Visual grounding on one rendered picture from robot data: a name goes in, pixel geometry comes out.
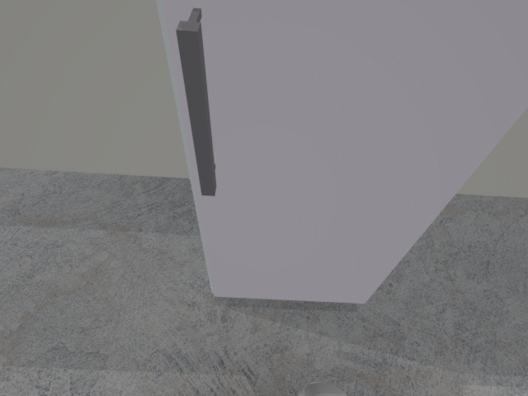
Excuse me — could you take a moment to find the fridge door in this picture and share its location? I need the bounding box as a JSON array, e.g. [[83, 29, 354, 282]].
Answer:
[[162, 0, 528, 304]]

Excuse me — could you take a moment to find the handle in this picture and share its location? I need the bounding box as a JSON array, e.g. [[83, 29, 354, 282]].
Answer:
[[176, 8, 216, 196]]

